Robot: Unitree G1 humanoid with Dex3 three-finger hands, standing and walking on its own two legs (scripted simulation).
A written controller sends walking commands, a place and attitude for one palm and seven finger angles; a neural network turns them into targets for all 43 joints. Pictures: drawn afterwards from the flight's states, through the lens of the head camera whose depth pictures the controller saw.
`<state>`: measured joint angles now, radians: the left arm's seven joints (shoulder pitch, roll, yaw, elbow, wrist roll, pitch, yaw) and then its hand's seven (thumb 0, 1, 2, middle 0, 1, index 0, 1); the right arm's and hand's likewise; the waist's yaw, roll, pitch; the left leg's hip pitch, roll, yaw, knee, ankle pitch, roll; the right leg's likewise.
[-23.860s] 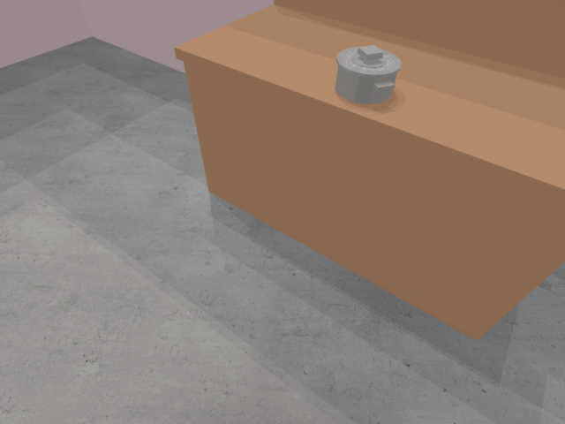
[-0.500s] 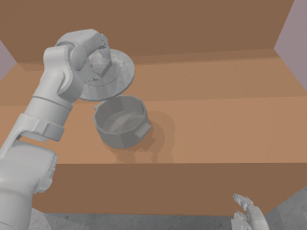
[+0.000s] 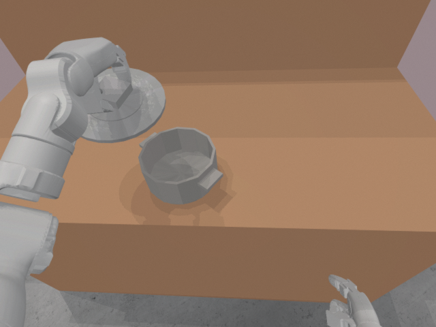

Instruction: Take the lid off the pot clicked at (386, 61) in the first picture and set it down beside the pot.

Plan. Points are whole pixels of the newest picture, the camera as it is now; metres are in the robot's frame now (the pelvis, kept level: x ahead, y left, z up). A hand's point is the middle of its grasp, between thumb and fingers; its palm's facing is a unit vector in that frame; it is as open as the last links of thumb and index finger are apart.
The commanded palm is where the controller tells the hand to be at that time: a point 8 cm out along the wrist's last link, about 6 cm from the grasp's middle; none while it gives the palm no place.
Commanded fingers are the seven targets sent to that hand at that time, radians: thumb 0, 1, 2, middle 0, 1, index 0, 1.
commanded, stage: move the lid sideways beside the pot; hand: left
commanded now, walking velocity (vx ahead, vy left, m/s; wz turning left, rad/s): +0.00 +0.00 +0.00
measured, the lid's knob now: (111, 92) +0.46 +0.21 +0.21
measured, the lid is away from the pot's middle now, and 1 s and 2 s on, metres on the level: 0.09 0.21 0.23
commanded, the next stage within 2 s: lower the lid onto the table in 1.26 s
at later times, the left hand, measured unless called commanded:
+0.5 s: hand (66, 92) +0.43 +0.27 +0.23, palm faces -0.20 -0.06 -0.98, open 8.8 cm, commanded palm +0.42 +0.28 +0.30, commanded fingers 0.00 0.44 1.12 -0.93 -1.04 -0.82 -0.98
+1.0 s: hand (38, 96) +0.43 +0.33 +0.22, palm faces -0.24 -0.08 -0.97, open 8.8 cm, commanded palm +0.43 +0.33 +0.30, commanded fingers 0.00 0.44 1.12 -0.93 -1.04 -0.82 -0.98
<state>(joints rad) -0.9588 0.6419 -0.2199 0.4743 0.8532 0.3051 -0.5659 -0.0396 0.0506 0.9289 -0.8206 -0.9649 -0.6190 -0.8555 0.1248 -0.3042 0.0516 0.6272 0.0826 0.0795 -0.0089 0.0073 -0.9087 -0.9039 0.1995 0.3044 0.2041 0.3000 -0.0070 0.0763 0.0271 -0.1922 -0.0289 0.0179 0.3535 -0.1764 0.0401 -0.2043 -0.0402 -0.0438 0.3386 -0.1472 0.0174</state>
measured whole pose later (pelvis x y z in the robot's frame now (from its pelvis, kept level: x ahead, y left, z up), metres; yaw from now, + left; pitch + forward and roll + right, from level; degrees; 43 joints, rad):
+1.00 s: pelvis +0.01 +0.01 +0.00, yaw +1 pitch +3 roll -1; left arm -0.94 0.85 -0.04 0.62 0.87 0.13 -0.59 -0.04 0.06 0.93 -0.82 -0.97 -0.62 -0.85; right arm 0.19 -0.33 0.04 0.64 0.10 0.13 -0.03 0.01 -0.91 -0.90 0.20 0.30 0.20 0.30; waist -0.02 0.06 0.05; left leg -0.24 -0.03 0.00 0.39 -0.20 0.05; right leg -0.21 -0.04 -0.06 0.30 -0.14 0.02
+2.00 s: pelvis +0.02 +0.01 +0.00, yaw +1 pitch +4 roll -2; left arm -0.88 0.87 0.03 0.74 0.88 0.06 -0.56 -0.03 0.07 0.93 -0.82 -0.97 -0.61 -0.85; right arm 0.23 -0.34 0.02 0.66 0.10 0.14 -0.03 0.00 -0.91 -0.90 0.20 0.30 0.20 0.30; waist -0.05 0.05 0.06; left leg -0.27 -0.02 0.00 0.43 -0.23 0.05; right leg -0.23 -0.03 -0.06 0.31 -0.16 0.03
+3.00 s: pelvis +0.02 +0.01 +0.00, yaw +1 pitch +6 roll -2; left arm -0.84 0.81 0.00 0.85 0.88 -0.10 -0.49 -0.03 0.07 0.93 -0.82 -0.97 -0.60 -0.85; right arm 0.23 -0.32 0.01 0.69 0.08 0.14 -0.03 0.00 -0.91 -0.90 0.20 0.30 0.21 0.30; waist -0.06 0.03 0.04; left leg -0.31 -0.02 0.00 0.45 -0.24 0.06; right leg -0.27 -0.03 -0.06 0.34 -0.16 0.03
